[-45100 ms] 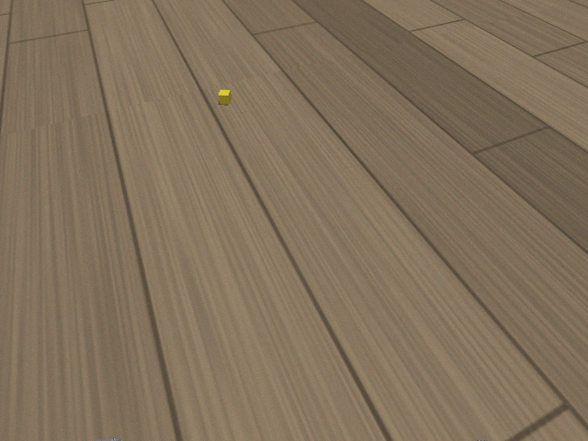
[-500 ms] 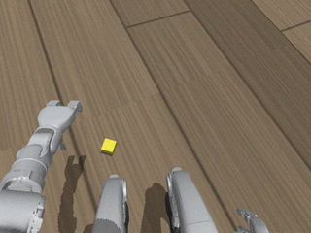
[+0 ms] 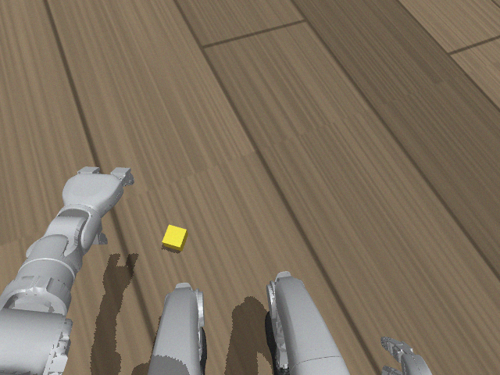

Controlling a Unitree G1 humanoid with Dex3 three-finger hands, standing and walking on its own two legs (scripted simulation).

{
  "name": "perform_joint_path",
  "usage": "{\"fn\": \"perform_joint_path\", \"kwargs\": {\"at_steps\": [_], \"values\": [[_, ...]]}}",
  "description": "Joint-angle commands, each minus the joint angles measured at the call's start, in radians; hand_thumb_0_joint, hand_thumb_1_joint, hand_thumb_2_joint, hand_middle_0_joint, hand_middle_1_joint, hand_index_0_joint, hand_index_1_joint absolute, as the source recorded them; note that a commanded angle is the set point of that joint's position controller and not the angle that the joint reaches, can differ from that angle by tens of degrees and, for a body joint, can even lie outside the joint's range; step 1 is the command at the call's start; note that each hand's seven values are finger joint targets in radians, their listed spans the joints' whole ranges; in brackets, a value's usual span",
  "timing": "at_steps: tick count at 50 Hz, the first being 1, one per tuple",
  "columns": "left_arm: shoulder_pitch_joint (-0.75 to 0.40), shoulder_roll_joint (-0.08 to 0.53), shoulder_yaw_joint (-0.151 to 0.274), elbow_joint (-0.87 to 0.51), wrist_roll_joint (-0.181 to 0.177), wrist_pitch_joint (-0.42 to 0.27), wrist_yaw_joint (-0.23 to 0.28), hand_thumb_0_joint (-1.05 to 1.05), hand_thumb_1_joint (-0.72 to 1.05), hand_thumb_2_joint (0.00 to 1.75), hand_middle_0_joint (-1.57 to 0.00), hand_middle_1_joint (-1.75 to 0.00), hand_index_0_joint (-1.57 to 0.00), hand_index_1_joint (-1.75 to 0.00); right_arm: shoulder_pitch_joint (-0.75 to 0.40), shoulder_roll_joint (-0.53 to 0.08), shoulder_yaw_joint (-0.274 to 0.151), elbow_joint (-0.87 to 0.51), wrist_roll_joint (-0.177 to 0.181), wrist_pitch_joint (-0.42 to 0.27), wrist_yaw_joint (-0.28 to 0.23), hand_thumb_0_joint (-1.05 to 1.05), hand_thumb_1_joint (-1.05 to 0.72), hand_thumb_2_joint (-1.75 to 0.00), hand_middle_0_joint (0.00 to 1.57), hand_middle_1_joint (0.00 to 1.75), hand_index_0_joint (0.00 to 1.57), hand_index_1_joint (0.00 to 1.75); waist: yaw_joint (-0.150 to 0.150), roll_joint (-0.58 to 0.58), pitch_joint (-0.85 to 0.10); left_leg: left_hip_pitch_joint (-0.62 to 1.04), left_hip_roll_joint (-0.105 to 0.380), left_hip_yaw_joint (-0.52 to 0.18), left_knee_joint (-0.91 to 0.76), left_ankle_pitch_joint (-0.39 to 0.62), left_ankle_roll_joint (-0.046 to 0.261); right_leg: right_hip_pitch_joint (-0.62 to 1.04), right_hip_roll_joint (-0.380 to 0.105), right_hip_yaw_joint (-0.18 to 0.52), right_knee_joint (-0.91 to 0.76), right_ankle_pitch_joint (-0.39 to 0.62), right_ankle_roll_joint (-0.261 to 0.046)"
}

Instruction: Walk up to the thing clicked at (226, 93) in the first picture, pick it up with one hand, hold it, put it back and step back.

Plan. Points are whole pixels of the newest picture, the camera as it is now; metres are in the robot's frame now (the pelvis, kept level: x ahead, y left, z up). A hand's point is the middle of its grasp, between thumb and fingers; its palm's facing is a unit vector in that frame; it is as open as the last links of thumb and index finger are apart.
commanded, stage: approach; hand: left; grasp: from above
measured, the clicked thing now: (175, 238) +0.45 +0.16 -0.56
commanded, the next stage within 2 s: rest palm in 1.14 s
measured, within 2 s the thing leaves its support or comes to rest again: neither
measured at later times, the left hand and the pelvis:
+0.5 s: hand (149, 228) +0.40 +0.19 -0.26, palm faces -0.47 +0.09 -0.88, open 13.6 cm; pelvis -0.03 -0.01 -0.11, yaw -1 degrees
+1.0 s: hand (181, 234) +0.44 +0.13 -0.47, palm faces -0.48 +0.04 -0.88, open 14.0 cm; pelvis -0.04 -0.02 -0.26, yaw -3 degrees
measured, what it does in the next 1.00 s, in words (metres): lowers itself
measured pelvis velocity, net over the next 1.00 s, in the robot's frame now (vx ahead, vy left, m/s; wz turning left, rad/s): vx -0.04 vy -0.02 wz -0.06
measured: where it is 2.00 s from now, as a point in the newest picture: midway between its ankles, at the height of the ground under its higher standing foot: (239, 369)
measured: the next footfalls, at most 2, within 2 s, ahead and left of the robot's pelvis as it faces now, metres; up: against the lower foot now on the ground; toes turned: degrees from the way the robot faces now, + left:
none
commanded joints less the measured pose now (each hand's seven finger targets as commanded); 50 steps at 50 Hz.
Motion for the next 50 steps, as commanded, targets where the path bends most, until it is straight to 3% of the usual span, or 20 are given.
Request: {"fn": "perform_joint_path", "kwargs": {"at_steps": [1,2,4,6,8,10,14,16,19,21,26,28,32,33,36,38,40,41,46,50], "values": [[-0.327,0.22,0.075,-0.236,0.01,-0.03,0.054,0.0,-0.35,0.88,-0.31,-0.7,-0.25,-0.77,0.097,-0.187,-0.066,-0.074,-0.001,-0.022,-0.012,0.0,-0.94,-0.91,0.2,0.3,0.2,0.3,0.014,0.139,-0.496,0.415,-0.013,-0.003,-0.211,0.269,-0.003,0.195,0.019,-0.048,-0.136,0.18,-0.08],[-0.305,0.214,0.075,-0.2,0.018,-0.025,0.06,0.0,-0.36,0.87,-0.3,-0.73,-0.25,-0.78,0.099,-0.188,-0.062,-0.069,-0.006,-0.02,-0.012,0.0,-0.92,-0.91,0.2,0.3,0.2,0.3,0.005,0.126,-0.468,0.415,-0.013,-0.01,-0.214,0.268,-0.003,0.179,0.017,-0.05,-0.142,0.173,-0.077],[-0.367,0.21,0.069,-0.213,0.028,-0.026,0.08,0.0,-0.4,0.9,-0.26,-0.78,-0.23,-0.82,0.098,-0.187,-0.061,-0.063,-0.007,-0.019,-0.015,0.0,-0.92,-0.91,0.2,0.3,0.2,0.3,-0.008,0.112,-0.475,0.406,-0.013,-0.009,-0.214,0.229,0.0,0.179,0.02,-0.05,-0.145,0.156,-0.075],[-0.366,0.151,0.033,-0.141,0.039,-0.011,0.099,0.0,-0.43,0.93,-0.25,-0.8,-0.21,-0.84,0.099,-0.179,-0.055,-0.047,-0.01,-0.022,-0.018,0.0,-0.92,-0.91,0.2,0.3,0.2,0.3,-0.034,0.082,-0.411,0.347,-0.015,-0.002,-0.198,0.182,0.008,0.149,0.023,-0.049,-0.151,0.131,-0.071],[-0.37,0.152,0.037,-0.058,0.049,0.004,0.118,0.0,-0.43,0.93,-0.23,-0.82,-0.19,-0.85,0.096,-0.187,-0.055,-0.029,-0.015,-0.03,-0.021,0.0,-0.92,-0.91,0.2,0.3,0.2,0.3,-0.036,0.056,-0.387,0.293,-0.016,-0.007,-0.178,0.154,0.009,0.108,0.02,-0.051,-0.127,0.108,-0.073],[-0.408,0.113,0.005,-0.003,0.05,0.006,0.126,0.0,-0.43,0.93,-0.22,-0.81,-0.19,-0.85,0.093,-0.186,-0.057,-0.021,-0.019,-0.043,-0.02,0.0,-0.92,-0.91,0.2,0.3,0.2,0.3,-0.049,0.062,-0.375,0.244,-0.018,-0.008,-0.148,0.141,0.011,0.063,0.022,-0.052,-0.093,0.102,-0.077],[-0.43,0.056,-0.033,0.147,0.069,0.0,0.135,0.0,-0.43,0.94,-0.19,-0.86,-0.17,-0.89,0.081,-0.186,-0.053,-0.01,-0.03,-0.063,-0.011,0.0,-0.91,-0.91,0.2,0.3,0.2,0.3,-0.065,0.044,-0.368,0.121,-0.028,0.003,-0.044,0.162,0.017,-0.023,0.023,-0.055,-0.009,0.124,-0.083],[-0.41,0.057,-0.033,0.219,0.08,-0.006,0.14,0.0,-0.46,0.95,-0.16,-0.9,-0.15,-0.92,0.078,-0.192,-0.049,-0.004,-0.037,-0.073,-0.002,0.0,-0.91,-0.91,0.2,0.3,0.2,0.3,-0.067,0.032,-0.379,0.071,-0.031,0.004,0.012,0.208,0.019,-0.067,0.021,-0.058,0.045,0.157,-0.082],[-0.519,0.148,0.013,0.141,0.101,-0.035,0.162,0.0,-0.46,0.96,-0.16,-0.93,-0.14,-0.94,0.079,-0.196,-0.052,-0.008,-0.048,-0.08,0.012,0.0,-0.92,-0.91,0.2,0.3,0.2,0.3,-0.046,0.138,-0.518,0.066,-0.037,0.01,0.08,0.251,0.013,-0.115,0.023,-0.059,0.133,0.188,-0.087],[-0.549,0.139,0.011,0.167,0.12,-0.053,0.179,0.0,-0.48,0.97,-0.14,-0.95,-0.13,-0.96,0.08,-0.193,-0.045,-0.006,-0.057,-0.082,0.025,0.0,-0.92,-0.9,0.2,0.3,0.2,0.3,-0.066,0.126,-0.545,0.005,-0.037,0.006,0.132,0.236,0.011,-0.165,0.025,-0.068,0.188,0.181,-0.084],[-0.654,0.207,0.063,0.18,0.166,-0.08,0.259,0.0,-0.49,0.97,-0.13,-1.0,-0.12,-1.0,0.092,-0.202,-0.042,-0.004,-0.082,-0.095,0.048,0.0,-0.92,-0.91,0.2,0.3,0.2,0.3,-0.08,0.192,-0.633,-0.047,-0.048,0.024,0.232,0.151,0.005,-0.259,0.015,-0.071,0.281,0.121,-0.078],[-0.664,0.165,0.048,0.249,0.171,-0.074,0.291,0.0,-0.51,0.99,-0.11,-1.01,-0.11,-1.01,0.087,-0.2,-0.04,0.005,-0.092,-0.105,0.057,0.0,-0.92,-0.9,0.2,0.3,0.2,0.3,-0.104,0.182,-0.61,-0.09,-0.047,0.027,0.267,0.087,0.008,-0.311,0.015,-0.079,0.305,0.07,-0.078],[-0.777,0.169,0.054,0.303,0.172,-0.061,0.334,0.0,-0.55,1.02,-0.08,-1.04,-0.08,-1.04,0.088,-0.206,-0.031,0.026,-0.115,-0.125,0.074,0.0,-0.92,-0.9,0.2,0.3,0.2,0.3,-0.149,0.18,-0.603,-0.188,-0.053,0.037,0.341,-0.002,0.018,-0.378,0.011,-0.086,0.355,-0.015,-0.077],[-0.78,0.189,0.068,0.33,0.172,-0.058,0.343,0.0,-0.55,1.03,-0.07,-1.02,-0.07,-1.03,0.091,-0.212,-0.029,0.034,-0.12,-0.126,0.076,0.0,-0.91,-0.9,0.2,0.3,0.2,0.3,-0.147,0.17,-0.601,-0.206,-0.053,0.038,0.363,-0.002,0.018,-0.39,0.007,-0.087,0.368,-0.017,-0.074],[-0.853,0.199,0.067,0.389,0.171,-0.061,0.356,0.0,-0.55,1.03,-0.07,-1.02,-0.07,-1.02,0.095,-0.218,-0.014,0.058,-0.136,-0.135,0.082,0.0,-0.91,-0.9,0.2,0.3,0.2,0.3,-0.189,0.167,-0.593,-0.267,-0.056,0.04,0.433,-0.02,0.023,-0.432,0.005,-0.092,0.42,-0.033,-0.069],[-0.862,0.171,0.049,0.442,0.169,-0.068,0.361,0.0,-0.54,1.03,-0.07,-1.02,-0.07,-1.02,0.087,-0.214,-0.006,0.065,-0.148,-0.146,0.092,0.0,-0.91,-0.9,0.2,0.3,0.2,0.3,-0.214,0.151,-0.555,-0.317,-0.056,0.038,0.474,-0.051,0.028,-0.459,0.007,-0.1,0.449,-0.061,-0.067],[-0.877,0.211,0.065,0.512,0.182,-0.072,0.377,0.0,-0.53,1.02,-0.06,-1.01,-0.07,-1.01,0.096,-0.23,0.007,0.081,-0.159,-0.152,0.098,0.0,-0.91,-0.9,0.2,0.3,0.2,0.3,-0.223,0.143,-0.538,-0.359,-0.059,0.036,0.509,-0.056,0.029,-0.483,0.004,-0.107,0.481,-0.061,-0.064],[-0.866,0.186,0.052,0.52,0.185,-0.077,0.374,0.0,-0.52,1.01,-0.06,-1.01,-0.07,-1.0,0.098,-0.227,0.014,0.075,-0.165,-0.157,0.105,0.0,-0.91,-0.9,0.2,0.3,0.2,0.3,-0.244,0.156,-0.526,-0.37,-0.061,0.038,0.527,-0.049,0.031,-0.483,0.004,-0.11,0.499,-0.051,-0.062],[-0.857,0.248,0.062,0.623,0.228,-0.085,0.415,0.0,-0.51,1.0,-0.06,-1.0,-0.07,-0.99,0.1,-0.263,0.053,0.076,-0.194,-0.172,0.129,0.0,-0.9,-0.89,0.2,0.3,0.2,0.3,-0.262,0.189,-0.487,-0.421,-0.058,0.028,0.597,-0.022,0.029,-0.513,0.019,-0.139,0.573,-0.011,-0.062],[-0.85,0.313,0.115,0.665,0.261,-0.073,0.48,0.0,-0.51,1.0,-0.06,-0.98,-0.07,-0.97,0.115,-0.287,0.07,0.073,-0.225,-0.182,0.162,0.0,-0.9,-0.89,0.2,0.3,0.2,0.3,-0.264,0.283,-0.493,-0.381,-0.05,0.013,0.636,0.08,0.01,-0.524,0.027,-0.167,0.654,0.096,-0.067]]}}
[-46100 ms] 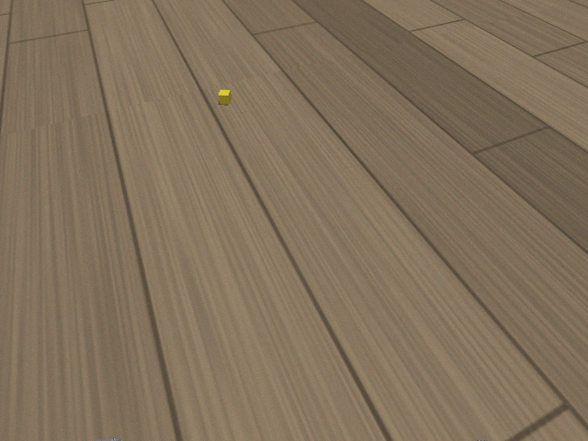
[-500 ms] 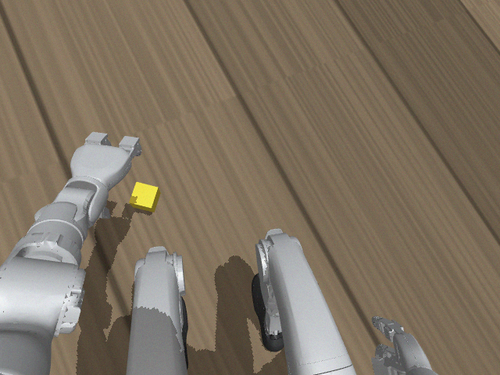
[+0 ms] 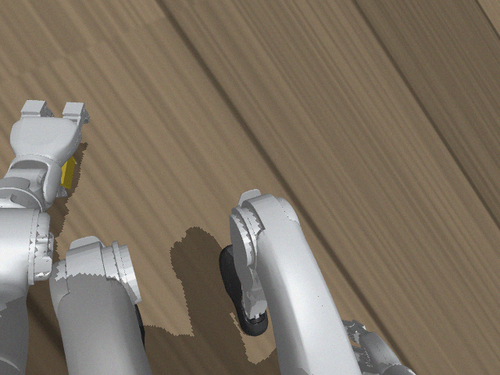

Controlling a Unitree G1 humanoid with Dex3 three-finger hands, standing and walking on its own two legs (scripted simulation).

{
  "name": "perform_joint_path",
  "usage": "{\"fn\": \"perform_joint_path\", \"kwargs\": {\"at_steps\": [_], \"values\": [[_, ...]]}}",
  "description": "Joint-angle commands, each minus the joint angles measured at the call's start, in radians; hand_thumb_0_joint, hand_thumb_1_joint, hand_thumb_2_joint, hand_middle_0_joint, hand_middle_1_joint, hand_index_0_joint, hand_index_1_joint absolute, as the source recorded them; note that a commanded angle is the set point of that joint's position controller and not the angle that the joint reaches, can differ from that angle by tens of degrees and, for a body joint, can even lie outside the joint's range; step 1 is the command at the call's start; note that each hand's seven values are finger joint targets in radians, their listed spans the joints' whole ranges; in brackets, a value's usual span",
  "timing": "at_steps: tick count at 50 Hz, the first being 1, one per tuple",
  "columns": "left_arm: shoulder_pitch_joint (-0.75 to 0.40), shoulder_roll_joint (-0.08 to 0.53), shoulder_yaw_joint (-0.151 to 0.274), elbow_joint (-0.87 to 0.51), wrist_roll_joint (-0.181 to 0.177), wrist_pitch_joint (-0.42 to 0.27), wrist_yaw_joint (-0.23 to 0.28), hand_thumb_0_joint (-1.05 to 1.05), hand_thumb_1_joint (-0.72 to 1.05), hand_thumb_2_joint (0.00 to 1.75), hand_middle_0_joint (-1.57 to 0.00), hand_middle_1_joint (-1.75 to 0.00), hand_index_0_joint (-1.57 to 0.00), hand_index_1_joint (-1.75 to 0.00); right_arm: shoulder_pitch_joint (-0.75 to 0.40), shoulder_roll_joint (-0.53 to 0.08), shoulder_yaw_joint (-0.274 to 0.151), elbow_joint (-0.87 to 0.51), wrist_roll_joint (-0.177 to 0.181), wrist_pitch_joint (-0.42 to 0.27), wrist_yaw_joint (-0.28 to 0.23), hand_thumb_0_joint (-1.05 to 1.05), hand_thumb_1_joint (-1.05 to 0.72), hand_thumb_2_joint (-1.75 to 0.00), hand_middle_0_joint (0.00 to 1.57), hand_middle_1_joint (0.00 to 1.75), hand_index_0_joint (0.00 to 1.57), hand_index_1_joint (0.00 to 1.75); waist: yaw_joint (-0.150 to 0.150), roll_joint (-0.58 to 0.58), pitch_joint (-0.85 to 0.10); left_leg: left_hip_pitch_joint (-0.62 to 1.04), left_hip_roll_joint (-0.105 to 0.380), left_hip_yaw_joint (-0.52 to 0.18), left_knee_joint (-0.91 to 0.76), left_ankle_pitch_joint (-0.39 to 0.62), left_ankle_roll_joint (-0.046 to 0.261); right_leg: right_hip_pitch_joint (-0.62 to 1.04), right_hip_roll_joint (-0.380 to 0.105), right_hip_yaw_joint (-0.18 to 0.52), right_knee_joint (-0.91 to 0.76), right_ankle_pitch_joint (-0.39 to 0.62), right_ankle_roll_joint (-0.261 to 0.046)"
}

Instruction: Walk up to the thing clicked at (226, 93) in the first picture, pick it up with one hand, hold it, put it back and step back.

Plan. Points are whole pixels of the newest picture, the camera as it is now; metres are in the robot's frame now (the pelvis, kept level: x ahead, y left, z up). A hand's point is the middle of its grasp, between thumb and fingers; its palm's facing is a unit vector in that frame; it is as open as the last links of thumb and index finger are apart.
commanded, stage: approach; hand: left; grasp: from above
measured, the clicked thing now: (52, 168) +0.48 +0.21 -0.30
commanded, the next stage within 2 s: rest palm in 0.14 s
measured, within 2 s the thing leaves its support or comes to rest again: neither
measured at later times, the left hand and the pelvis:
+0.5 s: hand (36, 174) +0.45 +0.22 -0.23, palm faces -0.54 -0.01 -0.84, open 14.3 cm; pelvis +0.01 +0.00 -0.02, yaw -2 degrees
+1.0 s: hand (49, 160) +0.48 +0.20 -0.25, palm faces -0.40 +0.00 -0.92, open 14.4 cm; pelvis +0.00 +0.01 -0.01, yaw -5 degrees
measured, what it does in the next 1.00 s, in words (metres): stands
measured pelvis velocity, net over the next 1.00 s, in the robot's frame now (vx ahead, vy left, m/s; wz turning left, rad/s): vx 0.00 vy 0.01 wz -0.08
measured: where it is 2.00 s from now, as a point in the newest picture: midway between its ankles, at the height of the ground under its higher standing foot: (193, 331)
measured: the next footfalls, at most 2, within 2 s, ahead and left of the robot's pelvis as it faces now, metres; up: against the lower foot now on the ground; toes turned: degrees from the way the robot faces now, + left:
none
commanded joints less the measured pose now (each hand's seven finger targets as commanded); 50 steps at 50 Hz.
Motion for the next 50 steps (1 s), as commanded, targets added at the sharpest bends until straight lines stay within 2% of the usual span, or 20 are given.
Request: {"fn": "perform_joint_path", "kwargs": {"at_steps": [1,7,10,12,14,15,16,18,20,23,26,29,31,35,37,40,42,46,48,50], "values": [[-0.304,0.194,0.043,-0.064,0.022,0.01,0.101,0.0,-0.49,0.99,-0.06,-0.98,-0.07,-0.96,0.205,-0.297,-0.059,-0.028,-0.032,-0.024,0.021,0.0,-0.89,-0.89,0.2,0.3,0.2,0.3,-0.022,0.377,-0.653,0.511,-0.005,0.101,-0.212,0.183,0.054,0.372,0.02,-0.124,-0.177,0.193,-0.068],[-0.262,0.254,0.114,-0.202,-0.006,0.058,0.148,0.0,-0.5,0.99,-0.06,-0.96,-0.07,-0.95,0.213,-0.313,-0.051,-0.049,-0.043,-0.042,0.077,0.0,-0.9,-0.89,0.2,0.3,0.2,0.3,-0.006,0.451,-0.714,0.532,0.006,0.111,-0.15,0.29,0.051,0.468,0.034,-0.125,-0.129,0.332,-0.062],[-0.253,0.286,0.15,-0.327,-0.048,0.077,0.139,0.0,-0.5,0.99,-0.06,-0.95,-0.06,-0.94,0.218,-0.322,-0.074,-0.056,-0.032,-0.042,0.097,0.0,-0.9,-0.89,0.2,0.3,0.2,0.3,0.012,0.494,-0.767,0.544,0.013,0.111,-0.147,0.296,0.049,0.483,0.037,-0.131,-0.121,0.345,-0.064],[-0.193,0.257,0.148,-0.336,-0.067,0.095,0.112,0.0,-0.51,0.99,-0.06,-0.95,-0.06,-0.94,0.218,-0.308,-0.084,-0.059,-0.015,-0.032,0.107,0.0,-0.9,-0.89,0.2,0.3,0.2,0.3,0.025,0.478,-0.78,0.543,0.011,0.117,-0.147,0.291,0.051,0.493,0.033,-0.129,-0.124,0.337,-0.064],[-0.16,0.205,0.102,-0.274,-0.071,0.106,0.078,0.0,-0.54,1.02,-0.06,-0.89,-0.04,-0.9,0.206,-0.309,-0.088,-0.054,0.003,-0.02,0.11,0.0,-0.9,-0.9,0.2,0.3,0.2,0.3,0.025,0.419,-0.724,0.463,0.011,0.113,-0.154,0.241,0.064,0.471,0.039,-0.127,-0.14,0.295,-0.064],[-0.174,0.185,0.095,-0.257,-0.073,0.108,0.059,0.0,-0.54,1.02,-0.06,-0.89,-0.04,-0.9,0.232,-0.307,-0.089,-0.043,0.001,-0.02,0.112,0.0,-0.9,-0.9,0.2,0.3,0.2,0.3,-0.003,0.374,-0.695,0.437,0.006,0.117,-0.138,0.253,0.07,0.471,0.035,-0.13,-0.144,0.314,-0.058],[-0.129,0.138,0.062,-0.202,-0.088,0.115,0.034,0.0,-0.54,1.02,-0.06,-0.9,-0.05,-0.91,0.224,-0.305,-0.09,-0.039,0.008,-0.014,0.113,0.0,-0.9,-0.9,0.2,0.3,0.2,0.3,0.005,0.326,-0.66,0.397,0.007,0.107,-0.145,0.228,0.076,0.466,0.04,-0.131,-0.153,0.29,-0.058],[-0.098,0.155,0.087,-0.14,-0.109,0.116,0.002,0.0,-0.54,1.03,-0.06,-0.9,-0.04,-0.91,0.276,-0.324,-0.104,-0.006,0.011,-0.009,0.105,0.0,-0.9,-0.9,0.2,0.3,0.2,0.3,-0.012,0.227,-0.594,0.329,0.003,0.094,-0.14,0.207,0.088,0.44,0.034,-0.136,-0.164,0.266,-0.053],[-0.079,0.12,0.074,-0.103,-0.128,0.099,-0.033,0.0,-0.54,1.04,-0.06,-0.9,-0.04,-0.91,0.298,-0.338,-0.102,-0.003,0.01,0.0,0.096,0.0,-0.9,-0.9,0.2,0.3,0.2,0.3,-0.023,0.165,-0.571,0.297,0.0,0.081,-0.151,0.202,0.091,0.459,0.034,-0.143,-0.179,0.254,-0.049],[-0.183,0.047,0.0,-0.129,-0.14,0.042,-0.084,0.0,-0.53,1.04,-0.07,-0.9,-0.05,-0.92,0.282,-0.34,-0.07,-0.015,0.007,-0.01,0.09,0.0,-0.9,-0.9,0.2,0.3,0.2,0.3,-0.064,0.141,-0.524,0.314,-0.009,0.066,-0.131,0.168,0.085,0.402,0.033,-0.161,-0.169,0.207,-0.057],[-0.254,0.098,-0.03,-0.163,-0.131,-0.058,-0.091,0.0,-0.52,1.03,-0.07,-0.91,-0.05,-0.92,0.246,-0.349,-0.05,-0.034,0.007,-0.016,0.068,0.0,-0.89,-0.9,0.2,0.3,0.2,0.3,-0.059,0.181,-0.518,0.331,-0.011,0.06,-0.129,0.094,0.076,0.392,0.038,-0.162,-0.19,0.112,-0.069],[-0.268,0.193,-0.021,-0.179,-0.054,-0.142,-0.023,0.0,-0.49,1.0,-0.07,-0.93,-0.07,-0.94,0.185,-0.352,-0.024,-0.058,-0.011,-0.027,0.054,0.0,-0.9,-0.9,0.2,0.3,0.2,0.3,-0.026,0.279,-0.529,0.426,-0.007,0.068,-0.138,0.058,0.053,0.364,0.044,-0.163,-0.176,0.065,-0.076],[-0.21,0.184,-0.029,-0.139,0.003,-0.149,0.061,0.0,-0.48,0.98,-0.07,-0.94,-0.07,-0.93,0.143,-0.35,-0.017,-0.033,-0.045,-0.039,0.058,0.0,-0.9,-0.9,0.2,0.3,0.2,0.3,-0.018,0.331,-0.516,0.475,-0.004,0.074,-0.152,0.032,0.041,0.338,0.046,-0.168,-0.163,0.033,-0.068],[-0.177,0.205,-0.054,-0.181,0.118,-0.073,0.256,0.0,-0.49,0.99,-0.06,-0.91,-0.05,-0.92,0.077,-0.371,-0.039,-0.03,-0.075,-0.059,0.072,0.0,-0.89,-0.9,0.2,0.3,0.2,0.3,-0.026,0.402,-0.493,0.527,0.014,0.066,-0.2,0.056,0.028,0.327,0.066,-0.184,-0.156,0.072,-0.063],[-0.196,0.179,-0.054,-0.192,0.118,-0.001,0.329,0.0,-0.52,1.02,-0.06,-0.9,-0.04,-0.91,0.058,-0.378,-0.059,-0.048,-0.074,-0.069,0.095,0.0,-0.89,-0.9,0.2,0.3,0.2,0.3,-0.043,0.416,-0.495,0.526,0.021,0.061,-0.211,0.108,0.025,0.318,0.068,-0.177,-0.163,0.129,-0.057],[-0.226,0.111,-0.053,-0.172,0.046,0.116,0.38,0.0,-0.57,1.06,-0.06,-0.86,-0.02,-0.9,0.042,-0.373,-0.036,-0.108,-0.053,-0.092,0.14,0.0,-0.9,-0.9,0.2,0.3,0.2,0.3,-0.062,0.43,-0.495,0.516,0.034,0.038,-0.234,0.162,0.014,0.323,0.052,-0.16,-0.171,0.213,-0.05],[-0.229,0.07,-0.051,-0.086,-0.017,0.187,0.364,0.0,-0.55,1.04,-0.06,-0.87,-0.03,-0.89,0.064,-0.388,-0.037,-0.105,-0.042,-0.104,0.168,0.0,-0.9,-0.9,0.2,0.3,0.2,0.3,-0.097,0.408,-0.47,0.476,0.035,0.031,-0.218,0.16,0.016,0.306,0.048,-0.155,-0.169,0.239,-0.053],[-0.262,0.131,0.018,-0.029,-0.131,0.247,0.206,0.0,-0.56,1.05,-0.06,-0.85,-0.03,-0.88,0.141,-0.403,-0.039,-0.069,-0.019,-0.111,0.181,0.0,-0.9,-0.9,0.2,0.3,0.2,0.3,-0.104,0.329,-0.461,0.394,0.033,0.03,-0.136,0.137,0.061,0.295,0.035,-0.163,-0.148,0.234,-0.048],[-0.214,0.204,0.076,-0.01,-0.151,0.236,0.119,0.0,-0.58,1.07,-0.06,-0.85,-0.02,-0.89,0.174,-0.387,-0.03,-0.05,-0.014,-0.096,0.174,0.0,-0.9,-0.9,0.2,0.3,0.2,0.3,-0.076,0.322,-0.482,0.393,0.022,0.04,-0.146,0.185,0.064,0.376,0.031,-0.159,-0.147,0.254,-0.053],[-0.121,0.204,0.073,0.008,-0.165,0.208,0.038,0.0,-0.57,1.05,-0.06,-0.88,-0.02,-0.91,0.173,-0.383,-0.023,-0.06,-0.015,-0.097,0.17,0.0,-0.91,-0.91,0.2,0.3,0.2,0.3,-0.047,0.342,-0.52,0.433,0.015,0.039,-0.169,0.222,0.056,0.423,0.034,-0.163,-0.136,0.27,-0.062]]}}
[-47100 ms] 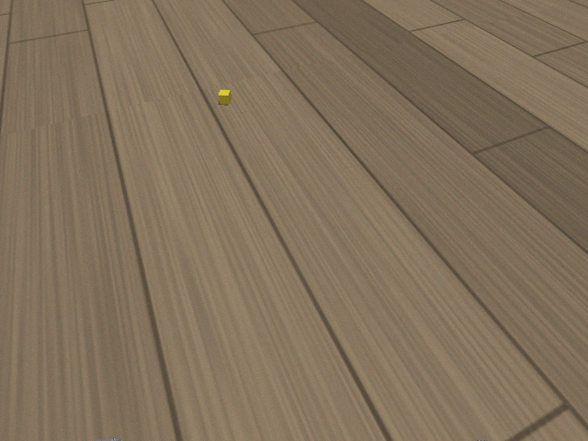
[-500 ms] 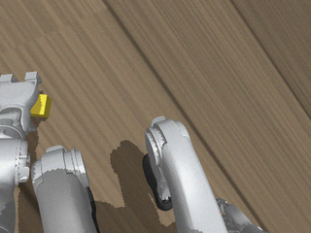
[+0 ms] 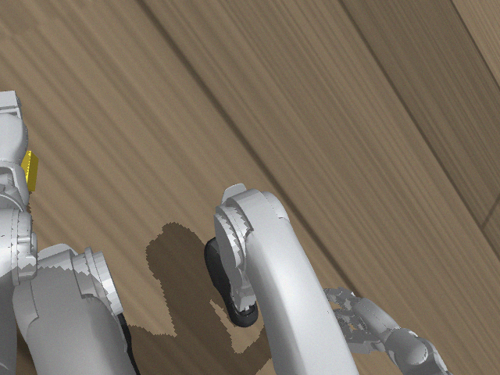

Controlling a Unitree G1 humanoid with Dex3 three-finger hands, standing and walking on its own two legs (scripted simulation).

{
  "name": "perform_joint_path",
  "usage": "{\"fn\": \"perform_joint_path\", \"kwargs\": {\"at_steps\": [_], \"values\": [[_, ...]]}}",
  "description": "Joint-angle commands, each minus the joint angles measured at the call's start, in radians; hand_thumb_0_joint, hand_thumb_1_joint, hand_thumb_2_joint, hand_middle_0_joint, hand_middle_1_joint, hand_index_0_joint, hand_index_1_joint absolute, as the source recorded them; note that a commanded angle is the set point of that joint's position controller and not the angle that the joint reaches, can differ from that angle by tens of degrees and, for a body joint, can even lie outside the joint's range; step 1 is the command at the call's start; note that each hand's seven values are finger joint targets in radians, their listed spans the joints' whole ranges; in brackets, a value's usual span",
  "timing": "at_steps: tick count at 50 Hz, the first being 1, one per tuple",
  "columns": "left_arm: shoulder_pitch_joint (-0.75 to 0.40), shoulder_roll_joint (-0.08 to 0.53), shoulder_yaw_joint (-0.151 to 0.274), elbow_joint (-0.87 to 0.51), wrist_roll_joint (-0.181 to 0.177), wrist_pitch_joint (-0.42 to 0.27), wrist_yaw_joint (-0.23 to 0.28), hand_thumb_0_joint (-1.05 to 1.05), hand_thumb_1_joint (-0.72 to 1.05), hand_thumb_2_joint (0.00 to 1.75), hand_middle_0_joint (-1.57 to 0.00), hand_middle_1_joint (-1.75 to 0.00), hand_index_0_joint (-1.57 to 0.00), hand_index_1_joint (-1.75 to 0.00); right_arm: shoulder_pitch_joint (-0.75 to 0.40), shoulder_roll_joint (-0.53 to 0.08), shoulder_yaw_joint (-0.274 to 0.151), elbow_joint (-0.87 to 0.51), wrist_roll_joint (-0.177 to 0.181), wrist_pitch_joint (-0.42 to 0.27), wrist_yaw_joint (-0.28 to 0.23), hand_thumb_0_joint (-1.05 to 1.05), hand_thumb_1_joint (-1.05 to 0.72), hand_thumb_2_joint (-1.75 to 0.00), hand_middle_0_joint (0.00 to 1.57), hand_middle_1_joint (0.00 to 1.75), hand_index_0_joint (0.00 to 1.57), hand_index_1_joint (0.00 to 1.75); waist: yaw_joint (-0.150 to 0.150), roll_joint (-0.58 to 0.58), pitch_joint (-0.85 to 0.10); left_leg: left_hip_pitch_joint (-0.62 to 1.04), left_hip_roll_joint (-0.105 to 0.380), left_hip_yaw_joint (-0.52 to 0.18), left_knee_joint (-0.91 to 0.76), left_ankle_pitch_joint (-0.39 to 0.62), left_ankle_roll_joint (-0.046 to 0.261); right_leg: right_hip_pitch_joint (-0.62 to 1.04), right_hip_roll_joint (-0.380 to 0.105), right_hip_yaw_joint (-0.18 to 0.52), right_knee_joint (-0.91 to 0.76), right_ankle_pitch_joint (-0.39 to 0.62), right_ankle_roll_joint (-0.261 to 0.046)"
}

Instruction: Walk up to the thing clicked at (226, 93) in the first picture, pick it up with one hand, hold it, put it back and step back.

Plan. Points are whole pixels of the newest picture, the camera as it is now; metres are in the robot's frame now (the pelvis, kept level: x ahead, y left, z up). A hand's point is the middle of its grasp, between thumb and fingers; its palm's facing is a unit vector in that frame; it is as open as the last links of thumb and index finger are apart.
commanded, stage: rest palm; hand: left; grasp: from above
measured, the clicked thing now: (11, 170) +0.45 +0.23 -0.29
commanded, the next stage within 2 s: close in 0.58 s
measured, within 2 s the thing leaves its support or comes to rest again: neither
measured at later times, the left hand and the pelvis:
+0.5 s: hand (19, 167) +0.45 +0.21 -0.24, palm faces -0.34 +0.04 -0.94, open 14.5 cm; pelvis +0.00 -0.01 +0.00, yaw -1 degrees
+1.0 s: hand (17, 175) +0.44 +0.22 -0.27, palm faces -0.47 -0.02 -0.88, open 14.0 cm; pelvis +0.00 +0.00 -0.01, yaw -1 degrees
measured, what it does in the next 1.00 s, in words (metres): stands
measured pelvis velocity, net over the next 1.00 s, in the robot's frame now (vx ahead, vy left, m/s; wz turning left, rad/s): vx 0.00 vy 0.00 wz -0.02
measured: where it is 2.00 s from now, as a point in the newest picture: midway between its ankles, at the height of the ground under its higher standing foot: (182, 329)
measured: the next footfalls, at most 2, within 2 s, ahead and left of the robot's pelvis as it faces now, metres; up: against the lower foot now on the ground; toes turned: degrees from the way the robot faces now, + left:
none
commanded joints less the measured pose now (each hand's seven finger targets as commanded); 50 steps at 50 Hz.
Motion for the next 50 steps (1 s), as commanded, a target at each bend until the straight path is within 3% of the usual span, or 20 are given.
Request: {"fn": "perform_joint_path", "kwargs": {"at_steps": [1,2,3,6,9,12,17,22,25,28,30,31,33,35,38,41,44,46,48,50], "values": [[-0.109,0.128,0.016,-0.043,-0.043,-0.039,-0.144,0.0,-0.57,1.04,-0.06,-0.89,-0.03,-0.92,0.258,-0.272,-0.061,0.026,0.005,0.013,-0.016,0.0,-0.91,-0.91,0.2,0.3,0.2,0.3,-0.013,0.367,-0.623,0.484,-0.001,0.082,-0.257,0.273,0.02,0.439,0.01,-0.131,-0.155,0.29,-0.094],[-0.096,0.123,-0.011,-0.059,-0.043,-0.069,-0.168,0.0,-0.57,1.04,-0.06,-0.9,-0.03,-0.93,0.248,-0.29,-0.068,0.028,0.004,0.017,-0.023,0.0,-0.91,-0.91,0.2,0.3,0.2,0.3,-0.007,0.389,-0.653,0.503,-0.002,0.085,-0.261,0.274,0.019,0.458,0.02,-0.133,-0.153,0.29,-0.098],[-0.133,0.126,-0.013,-0.088,-0.042,-0.099,-0.187,0.0,-0.58,1.04,-0.06,-0.9,-0.02,-0.93,0.26,-0.293,-0.055,0.014,0.001,0.017,-0.025,0.0,-0.91,-0.91,0.2,0.3,0.2,0.3,-0.025,0.384,-0.639,0.498,-0.004,0.083,-0.244,0.265,0.017,0.446,0.016,-0.137,-0.158,0.286,-0.1],[-0.177,0.193,-0.012,-0.224,-0.038,-0.199,-0.199,0.0,-0.57,1.04,-0.07,-0.91,-0.04,-0.94,0.278,-0.307,-0.039,0.007,-0.001,0.033,-0.037,0.0,-0.91,-0.91,0.2,0.3,0.2,0.3,-0.024,0.404,-0.679,0.517,-0.003,0.093,-0.223,0.28,0.017,0.517,0.023,-0.145,-0.174,0.293,-0.102],[-0.189,0.217,-0.019,-0.331,-0.019,-0.299,-0.151,0.0,-0.54,1.01,-0.07,-0.92,-0.05,-0.94,0.247,-0.308,-0.021,-0.001,-0.005,0.042,-0.056,0.0,-0.91,-0.91,0.2,0.3,0.2,0.3,-0.015,0.396,-0.686,0.517,0.002,0.093,-0.188,0.281,0.013,0.536,0.03,-0.148,-0.174,0.294,-0.11],[-0.131,0.132,-0.067,-0.187,0.039,-0.336,-0.086,0.0,-0.52,1.02,-0.06,-0.92,-0.05,-0.93,0.24,-0.297,-0.015,0.031,-0.037,0.036,-0.054,0.0,-0.9,-0.9,0.2,0.3,0.2,0.3,-0.037,0.361,-0.631,0.496,0.004,0.09,-0.183,0.241,0.012,0.491,0.041,-0.163,-0.164,0.262,-0.096],[-0.151,0.14,-0.104,-0.157,0.098,-0.297,0.079,0.0,-0.58,1.08,-0.06,-0.87,-0.02,-0.91,0.223,-0.3,-0.008,0.08,-0.067,0.022,-0.057,0.0,-0.9,-0.9,0.2,0.3,0.2,0.3,-0.048,0.342,-0.551,0.479,0.011,0.076,-0.235,0.152,0.014,0.429,0.055,-0.156,-0.209,0.18,-0.096],[-0.19,0.17,-0.089,-0.141,0.104,-0.174,0.186,0.0,-0.61,1.11,-0.06,-0.85,0.0,-0.9,0.187,-0.29,-0.014,0.061,-0.055,0.009,-0.043,0.0,-0.9,-0.9,0.2,0.3,0.2,0.3,-0.054,0.358,-0.562,0.473,0.027,0.067,-0.253,0.157,0.007,0.413,0.055,-0.143,-0.22,0.185,-0.097],[-0.216,0.122,-0.088,-0.092,0.052,-0.086,0.17,0.0,-0.61,1.11,-0.06,-0.83,0.0,-0.89,0.176,-0.29,-0.015,0.03,-0.044,-0.017,-0.027,0.0,-0.9,-0.9,0.2,0.3,0.2,0.3,-0.074,0.363,-0.502,0.427,0.026,0.069,-0.254,0.116,0.007,0.364,0.041,-0.135,-0.221,0.161,-0.094],[-0.233,0.163,-0.051,-0.048,0.019,-0.028,0.084,0.0,-0.61,1.12,-0.06,-0.83,0.0,-0.89,0.202,-0.313,-0.034,0.048,-0.023,-0.02,-0.021,0.0,-0.9,-0.91,0.2,0.3,0.2,0.3,-0.076,0.384,-0.498,0.387,0.026,0.067,-0.241,0.107,0.019,0.343,0.04,-0.126,-0.193,0.175,-0.093],[-0.166,0.228,0.019,-0.014,0.0,-0.013,0.025,0.0,-0.61,1.13,-0.06,-0.83,0.0,-0.89,0.231,-0.318,-0.031,0.039,-0.011,-0.011,-0.019,0.0,-0.9,-0.91,0.2,0.3,0.2,0.3,-0.033,0.372,-0.543,0.395,0.022,0.072,-0.232,0.201,0.024,0.405,0.033,-0.13,-0.176,0.246,-0.089],[-0.151,0.224,0.03,-0.013,-0.016,-0.012,0.002,0.0,-0.61,1.12,-0.06,-0.82,0.0,-0.88,0.221,-0.307,-0.022,0.025,-0.01,-0.009,-0.019,0.0,-0.9,-0.91,0.2,0.3,0.2,0.3,-0.019,0.375,-0.545,0.408,0.019,0.06,-0.248,0.211,0.02,0.398,0.027,-0.139,-0.163,0.248,-0.092],[-0.177,0.204,0.014,-0.042,-0.038,-0.039,-0.053,0.0,-0.61,1.1,-0.06,-0.84,0.0,-0.9,0.225,-0.298,-0.01,0.011,-0.016,-0.007,-0.02,0.0,-0.9,-0.91,0.2,0.3,0.2,0.3,-0.043,0.373,-0.554,0.435,0.018,0.057,-0.249,0.215,0.021,0.426,0.029,-0.147,-0.158,0.253,-0.094],[-0.16,0.215,0.012,-0.065,-0.042,-0.077,-0.104,0.0,-0.57,1.08,-0.07,-0.9,-0.03,-0.94,0.24,-0.315,-0.016,0.009,-0.006,-0.003,-0.03,0.0,-0.9,-0.9,0.2,0.3,0.2,0.3,-0.034,0.41,-0.586,0.47,0.016,0.054,-0.264,0.213,0.016,0.443,0.032,-0.155,-0.154,0.24,-0.102],[-0.22,0.229,-0.014,-0.163,-0.035,-0.157,-0.142,0.0,-0.54,1.05,-0.08,-0.92,-0.05,-0.95,0.25,-0.328,-0.005,-0.005,-0.011,0.006,-0.044,0.0,-0.9,-0.91,0.2,0.3,0.2,0.3,-0.055,0.423,-0.603,0.499,0.016,0.052,-0.23,0.236,0.011,0.457,0.028,-0.168,-0.161,0.255,-0.106],[-0.254,0.265,-0.013,-0.272,-0.009,-0.24,-0.131,0.0,-0.5,1.02,-0.08,-0.94,-0.07,-0.95,0.267,-0.336,0.007,-0.007,-0.022,0.016,-0.056,0.0,-0.9,-0.9,0.2,0.3,0.2,0.3,-0.057,0.435,-0.64,0.521,0.013,0.067,-0.204,0.265,0.01,0.516,0.032,-0.176,-0.169,0.275,-0.106],[-0.213,0.206,-0.055,-0.251,0.024,-0.296,-0.089,0.0,-0.46,0.99,-0.1,-0.94,-0.09,-0.94,0.245,-0.327,0.022,0.008,-0.045,0.008,-0.057,0.0,-0.9,-0.9,0.2,0.3,0.2,0.3,-0.067,0.433,-0.625,0.547,0.013,0.066,-0.175,0.277,0.002,0.496,0.037,-0.188,-0.157,0.292,-0.102],[-0.184,0.181,-0.088,-0.196,0.031,-0.294,-0.046,0.0,-0.46,0.99,-0.09,-0.93,-0.08,-0.93,0.222,-0.33,0.019,0.033,-0.052,0.001,-0.058,0.0,-0.9,-0.9,0.2,0.3,0.2,0.3,-0.063,0.408,-0.561,0.516,0.012,0.067,-0.193,0.199,0.005,0.461,0.043,-0.183,-0.181,0.22,-0.098],[-0.19,0.212,-0.092,-0.184,0.062,-0.278,0.009,0.0,-0.46,1.0,-0.1,-0.9,-0.08,-0.92,0.228,-0.328,0.016,0.056,-0.057,-0.002,-0.061,0.0,-0.89,-0.9,0.2,0.3,0.2,0.3,-0.069,0.394,-0.533,0.507,0.017,0.062,-0.228,0.148,0.009,0.445,0.046,-0.176,-0.206,0.183,-0.093],[-0.188,0.235,-0.084,-0.19,0.085,-0.25,0.061,0.0,-0.49,1.04,-0.09,-0.88,-0.07,-0.91,0.232,-0.328,0.018,0.067,-0.058,0.0,-0.06,0.0,-0.89,-0.9,0.2,0.3,0.2,0.3,-0.061,0.4,-0.547,0.512,0.025,0.059,-0.239,0.169,0.007,0.447,0.054,-0.17,-0.213,0.203,-0.095]]}}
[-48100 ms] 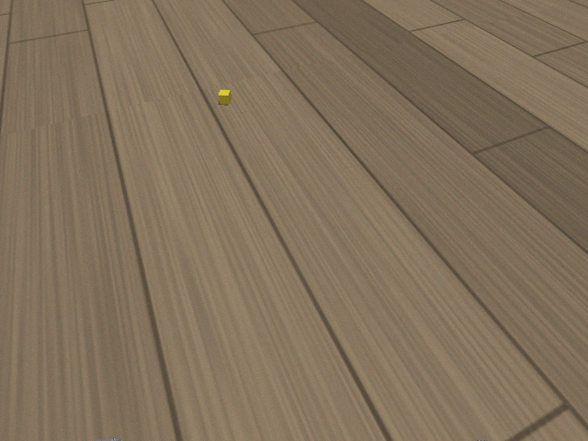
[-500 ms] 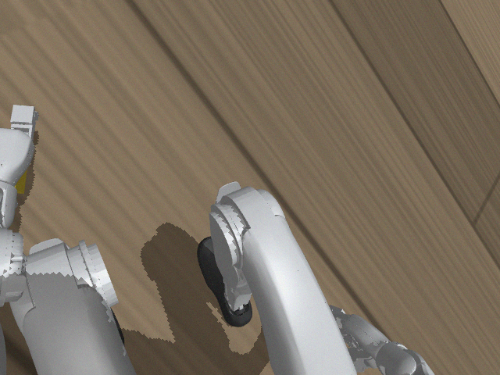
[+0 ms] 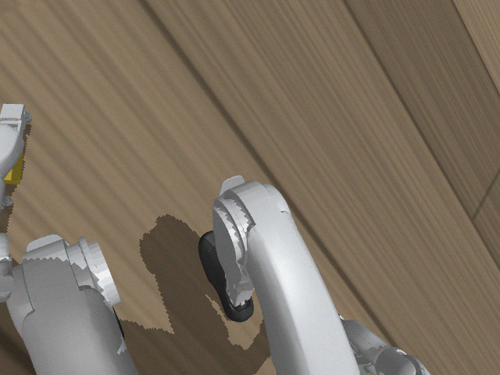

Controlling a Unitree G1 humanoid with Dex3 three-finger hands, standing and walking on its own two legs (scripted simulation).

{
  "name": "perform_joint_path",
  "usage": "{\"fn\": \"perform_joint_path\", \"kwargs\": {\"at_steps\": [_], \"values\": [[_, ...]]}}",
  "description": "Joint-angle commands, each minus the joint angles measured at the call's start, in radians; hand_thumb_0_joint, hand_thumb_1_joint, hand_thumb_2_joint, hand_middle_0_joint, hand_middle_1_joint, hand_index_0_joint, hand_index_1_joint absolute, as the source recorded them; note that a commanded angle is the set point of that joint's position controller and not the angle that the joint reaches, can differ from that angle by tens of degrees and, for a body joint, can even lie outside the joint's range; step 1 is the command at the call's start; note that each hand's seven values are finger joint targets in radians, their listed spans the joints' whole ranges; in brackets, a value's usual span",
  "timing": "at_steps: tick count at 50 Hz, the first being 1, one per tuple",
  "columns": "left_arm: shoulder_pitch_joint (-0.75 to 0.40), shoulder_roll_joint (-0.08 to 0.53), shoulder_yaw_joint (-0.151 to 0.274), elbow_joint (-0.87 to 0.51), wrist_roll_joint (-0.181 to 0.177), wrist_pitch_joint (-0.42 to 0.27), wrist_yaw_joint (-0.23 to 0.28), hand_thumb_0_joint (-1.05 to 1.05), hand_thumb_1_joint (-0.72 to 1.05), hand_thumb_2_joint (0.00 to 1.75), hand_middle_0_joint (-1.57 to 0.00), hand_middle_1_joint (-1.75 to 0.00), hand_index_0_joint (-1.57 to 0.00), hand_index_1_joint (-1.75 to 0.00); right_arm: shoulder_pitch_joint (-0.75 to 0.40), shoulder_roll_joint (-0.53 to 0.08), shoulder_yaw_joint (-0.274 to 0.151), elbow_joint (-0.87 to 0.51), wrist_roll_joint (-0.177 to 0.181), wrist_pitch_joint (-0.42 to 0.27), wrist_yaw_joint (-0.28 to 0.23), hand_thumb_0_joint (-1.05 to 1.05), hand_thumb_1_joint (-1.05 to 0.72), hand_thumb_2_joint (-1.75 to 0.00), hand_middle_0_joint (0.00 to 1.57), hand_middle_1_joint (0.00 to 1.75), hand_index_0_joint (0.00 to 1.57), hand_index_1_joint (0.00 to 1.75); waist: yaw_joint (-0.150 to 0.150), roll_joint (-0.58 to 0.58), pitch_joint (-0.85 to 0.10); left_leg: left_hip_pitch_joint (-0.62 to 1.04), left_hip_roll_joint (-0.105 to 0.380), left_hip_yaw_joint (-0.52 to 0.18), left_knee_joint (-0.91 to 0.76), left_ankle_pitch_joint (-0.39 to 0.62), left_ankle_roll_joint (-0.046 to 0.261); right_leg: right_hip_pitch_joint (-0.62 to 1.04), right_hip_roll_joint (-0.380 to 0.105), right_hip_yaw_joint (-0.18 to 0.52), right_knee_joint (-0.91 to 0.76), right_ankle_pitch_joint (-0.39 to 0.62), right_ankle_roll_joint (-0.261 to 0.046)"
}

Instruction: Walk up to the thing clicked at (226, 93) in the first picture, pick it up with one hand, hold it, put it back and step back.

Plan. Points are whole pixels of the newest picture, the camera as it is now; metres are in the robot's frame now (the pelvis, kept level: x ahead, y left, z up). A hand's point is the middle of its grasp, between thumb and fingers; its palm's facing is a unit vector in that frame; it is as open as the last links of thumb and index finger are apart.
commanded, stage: close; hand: left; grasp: from above
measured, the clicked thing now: out of the picture +0.45 +0.24 -0.28
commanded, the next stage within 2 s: none
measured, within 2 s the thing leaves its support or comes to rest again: neither
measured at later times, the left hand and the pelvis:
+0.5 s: hand out of the picture +0.44 +0.25 -0.27, palm faces -0.53 -0.07 -0.85, open 14.1 cm; pelvis +0.00 +0.00 +0.00, yaw +0 degrees
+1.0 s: hand out of the picture +0.45 +0.24 -0.26, palm faces -0.47 -0.07 -0.88, open 13.9 cm; pelvis -0.01 +0.00 +0.01, yaw -1 degrees
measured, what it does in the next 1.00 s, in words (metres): stands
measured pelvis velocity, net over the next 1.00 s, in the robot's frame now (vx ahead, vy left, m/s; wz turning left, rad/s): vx -0.01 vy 0.00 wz -0.02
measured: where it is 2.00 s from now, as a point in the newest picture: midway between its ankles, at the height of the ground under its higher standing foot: (176, 325)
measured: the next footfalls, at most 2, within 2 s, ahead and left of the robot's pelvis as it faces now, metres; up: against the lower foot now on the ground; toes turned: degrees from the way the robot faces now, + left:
none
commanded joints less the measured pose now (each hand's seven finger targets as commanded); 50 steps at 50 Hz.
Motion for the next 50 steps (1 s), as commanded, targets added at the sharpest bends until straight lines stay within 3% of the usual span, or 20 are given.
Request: {"fn": "perform_joint_path", "kwargs": {"at_steps": [1,4,7,8,12,17,20,21,24,26,28,31,34,36,39,42,44,45,47,50], "values": [[-0.283,0.122,0.003,-0.078,0.038,0.034,0.146,0.0,-0.5,1.05,-0.09,-0.89,-0.06,-0.91,0.195,-0.33,-0.101,0.031,-0.004,-0.009,-0.013,0.0,-0.89,-0.9,0.2,0.3,0.2,0.3,-0.093,0.436,-0.658,0.458,0.031,0.119,-0.302,0.219,0.032,0.376,0.047,-0.121,-0.238,0.228,-0.09],[-0.291,0.089,-0.015,-0.067,0.021,0.101,0.182,0.0,-0.51,1.11,-0.09,-0.9,-0.05,-0.93,0.159,-0.312,-0.091,0.001,0.002,-0.021,0.007,0.0,-0.89,-0.9,0.2,0.3,0.2,0.3,-0.106,0.432,-0.661,0.449,0.04,0.109,-0.292,0.251,0.032,0.356,0.049,-0.118,-0.222,0.262,-0.088],[-0.302,0.085,0.003,-0.004,-0.012,0.166,0.182,0.0,-0.54,1.09,-0.07,-0.86,-0.03,-0.9,0.164,-0.321,-0.098,-0.004,0.017,-0.028,0.016,0.0,-0.89,-0.9,0.2,0.3,0.2,0.3,-0.117,0.426,-0.626,0.406,0.045,0.104,-0.294,0.234,0.035,0.331,0.042,-0.113,-0.221,0.263,-0.086],[-0.31,0.103,0.022,0.024,-0.013,0.185,0.168,0.0,-0.56,1.1,-0.07,-0.86,-0.02,-0.9,0.176,-0.335,-0.105,-0.006,0.019,-0.03,0.018,0.0,-0.89,-0.9,0.2,0.3,0.2,0.3,-0.125,0.433,-0.615,0.401,0.043,0.105,-0.295,0.233,0.035,0.324,0.035,-0.114,-0.217,0.268,-0.086],[-0.3,0.187,0.114,0.071,-0.052,0.22,0.083,0.0,-0.57,1.11,-0.07,-0.86,-0.02,-0.91,0.197,-0.349,-0.102,-0.027,0.038,-0.029,0.025,0.0,-0.89,-0.9,0.2,0.3,0.2,0.3,-0.1,0.447,-0.616,0.375,0.036,0.113,-0.299,0.257,0.039,0.357,0.027,-0.107,-0.197,0.279,-0.086],[-0.268,0.172,0.093,0.024,-0.08,0.164,-0.035,0.0,-0.54,1.08,-0.08,-0.89,-0.04,-0.93,0.192,-0.341,-0.09,-0.071,0.042,-0.022,0.01,0.0,-0.9,-0.9,0.2,0.3,0.2,0.3,-0.086,0.481,-0.645,0.42,0.029,0.109,-0.313,0.231,0.036,0.382,0.026,-0.121,-0.198,0.235,-0.097],[-0.329,0.183,0.069,-0.078,-0.08,0.1,-0.073,0.0,-0.51,1.05,-0.09,-0.91,-0.06,-0.94,0.21,-0.35,-0.09,-0.074,0.043,-0.007,-0.008,0.0,-0.9,-0.91,0.2,0.3,0.2,0.3,-0.096,0.5,-0.701,0.456,0.032,0.104,-0.299,0.253,0.032,0.414,0.028,-0.128,-0.198,0.251,-0.1],[-0.347,0.157,0.045,-0.112,-0.079,0.078,-0.081,0.0,-0.49,1.03,-0.1,-0.92,-0.08,-0.94,0.203,-0.348,-0.081,-0.084,0.041,-0.01,-0.011,0.0,-0.9,-0.9,0.2,0.3,0.2,0.3,-0.107,0.491,-0.691,0.467,0.03,0.11,-0.272,0.267,0.032,0.411,0.023,-0.132,-0.199,0.265,-0.1],[-0.358,0.168,0.036,-0.156,-0.07,0.014,-0.058,0.0,-0.42,1.0,-0.14,-0.9,-0.12,-0.92,0.214,-0.354,-0.077,-0.071,0.034,-0.002,-0.025,0.0,-0.9,-0.9,0.2,0.3,0.2,0.3,-0.11,0.467,-0.704,0.444,0.03,0.115,-0.263,0.268,0.033,0.46,0.031,-0.136,-0.216,0.264,-0.101],[-0.327,0.118,0.006,-0.131,-0.056,-0.012,-0.038,0.0,-0.4,1.02,-0.15,-0.9,-0.13,-0.92,0.218,-0.345,-0.066,-0.049,0.019,-0.006,-0.026,0.0,-0.89,-0.9,0.2,0.3,0.2,0.3,-0.122,0.456,-0.692,0.464,0.029,0.11,-0.257,0.291,0.03,0.435,0.035,-0.15,-0.216,0.282,-0.094],[-0.293,0.116,-0.005,-0.062,-0.034,-0.018,-0.001,0.0,-0.38,1.02,-0.16,-0.9,-0.14,-0.91,0.222,-0.357,-0.072,-0.028,0.012,-0.007,-0.028,0.0,-0.89,-0.9,0.2,0.3,0.2,0.3,-0.121,0.45,-0.66,0.461,0.03,0.102,-0.276,0.266,0.027,0.41,0.038,-0.154,-0.216,0.268,-0.091],[-0.288,0.129,-0.028,-0.046,0.007,0.004,0.065,0.0,-0.39,1.02,-0.16,-0.85,-0.13,-0.87,0.197,-0.358,-0.072,-0.013,0.003,-0.018,-0.023,0.0,-0.89,-0.9,0.2,0.3,0.2,0.3,-0.121,0.438,-0.586,0.451,0.033,0.097,-0.303,0.2,0.028,0.359,0.039,-0.148,-0.234,0.209,-0.087],[-0.287,0.151,-0.022,-0.043,0.031,0.046,0.126,0.0,-0.42,1.02,-0.16,-0.82,-0.12,-0.85,0.179,-0.351,-0.07,-0.017,0.005,-0.026,-0.017,0.0,-0.88,-0.9,0.2,0.3,0.2,0.3,-0.121,0.426,-0.57,0.439,0.042,0.094,-0.311,0.19,0.029,0.349,0.042,-0.141,-0.244,0.209,-0.085],[-0.291,0.169,-0.013,-0.047,0.029,0.089,0.154,0.0,-0.4,1.04,-0.17,-0.83,-0.13,-0.87,0.164,-0.347,-0.068,-0.032,0.011,-0.036,-0.01,0.0,-0.88,-0.9,0.2,0.3,0.2,0.3,-0.119,0.438,-0.571,0.436,0.044,0.102,-0.318,0.185,0.027,0.356,0.044,-0.127,-0.249,0.205,-0.085],[-0.301,0.141,0.004,-0.022,-0.005,0.154,0.175,0.0,-0.43,1.04,-0.15,-0.82,-0.11,-0.86,0.16,-0.344,-0.072,-0.042,0.018,-0.048,0.007,0.0,-0.89,-0.9,0.2,0.3,0.2,0.3,-0.124,0.455,-0.591,0.442,0.05,0.088,-0.32,0.222,0.021,0.343,0.035,-0.123,-0.232,0.25,-0.083],[-0.313,0.148,0.026,0.016,-0.04,0.205,0.136,0.0,-0.48,1.04,-0.11,-0.83,-0.07,-0.87,0.175,-0.352,-0.08,-0.053,0.025,-0.053,0.017,0.0,-0.89,-0.9,0.2,0.3,0.2,0.3,-0.143,0.456,-0.591,0.414,0.05,0.093,-0.312,0.224,0.027,0.358,0.036,-0.121,-0.231,0.269,-0.081],[-0.326,0.182,0.053,0.032,-0.065,0.222,0.088,0.0,-0.49,1.05,-0.12,-0.82,-0.08,-0.87,0.182,-0.358,-0.079,-0.056,0.04,-0.055,0.016,0.0,-0.89,-0.9,0.2,0.3,0.2,0.3,-0.137,0.444,-0.578,0.385,0.045,0.099,-0.306,0.212,0.033,0.356,0.029,-0.115,-0.231,0.257,-0.08],[-0.31,0.202,0.085,0.052,-0.074,0.223,0.065,0.0,-0.5,1.07,-0.13,-0.81,-0.07,-0.86,0.205,-0.36,-0.076,-0.065,0.044,-0.053,0.019,0.0,-0.89,-0.9,0.2,0.3,0.2,0.3,-0.123,0.443,-0.576,0.379,0.041,0.1,-0.301,0.226,0.038,0.356,0.024,-0.119,-0.228,0.262,-0.079],[-0.267,0.212,0.101,0.056,-0.101,0.21,0.02,0.0,-0.49,1.04,-0.13,-0.82,-0.08,-0.87,0.214,-0.356,-0.075,-0.066,0.046,-0.046,0.012,0.0,-0.9,-0.9,0.2,0.3,0.2,0.3,-0.098,0.459,-0.606,0.384,0.04,0.104,-0.315,0.244,0.036,0.406,0.026,-0.115,-0.225,0.261,-0.087],[-0.292,0.186,0.074,-0.023,-0.111,0.156,-0.047,0.0,-0.48,1.04,-0.13,-0.84,-0.09,-0.89,0.217,-0.362,-0.071,-0.092,0.044,-0.036,0.0,0.0,-0.9,-0.9,0.2,0.3,0.2,0.3,-0.103,0.486,-0.649,0.442,0.034,0.099,-0.317,0.271,0.029,0.426,0.025,-0.133,-0.22,0.265,-0.098]]}}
